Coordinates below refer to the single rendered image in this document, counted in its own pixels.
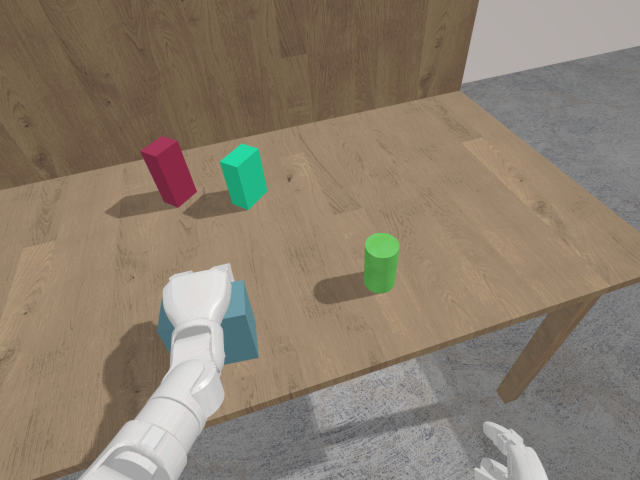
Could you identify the sponge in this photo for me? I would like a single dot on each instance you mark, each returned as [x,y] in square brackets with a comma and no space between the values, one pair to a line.
[238,324]

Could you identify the table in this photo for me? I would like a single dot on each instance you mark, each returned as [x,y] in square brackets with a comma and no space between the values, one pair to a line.
[356,109]

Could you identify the left robot forearm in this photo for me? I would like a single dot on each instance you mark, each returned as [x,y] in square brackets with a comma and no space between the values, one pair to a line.
[154,446]

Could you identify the right robot hand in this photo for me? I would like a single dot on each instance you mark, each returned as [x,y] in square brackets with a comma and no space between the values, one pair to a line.
[522,462]

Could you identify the left robot hand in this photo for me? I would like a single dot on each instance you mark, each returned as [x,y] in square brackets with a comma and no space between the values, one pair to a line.
[199,295]

